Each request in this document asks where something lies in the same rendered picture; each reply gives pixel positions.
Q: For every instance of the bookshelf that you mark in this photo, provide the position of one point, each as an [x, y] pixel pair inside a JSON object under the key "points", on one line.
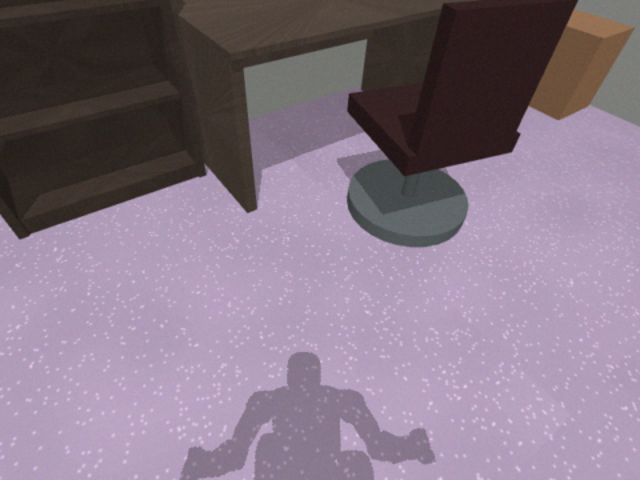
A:
{"points": [[95, 108]]}

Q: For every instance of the office chair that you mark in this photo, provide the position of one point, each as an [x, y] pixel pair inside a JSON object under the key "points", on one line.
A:
{"points": [[487, 59]]}

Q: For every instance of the desk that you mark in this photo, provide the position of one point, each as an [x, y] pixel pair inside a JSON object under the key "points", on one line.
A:
{"points": [[218, 38]]}

